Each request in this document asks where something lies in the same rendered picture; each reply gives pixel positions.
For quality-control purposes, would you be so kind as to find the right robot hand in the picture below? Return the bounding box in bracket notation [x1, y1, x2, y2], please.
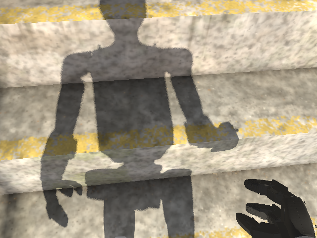
[236, 178, 317, 238]

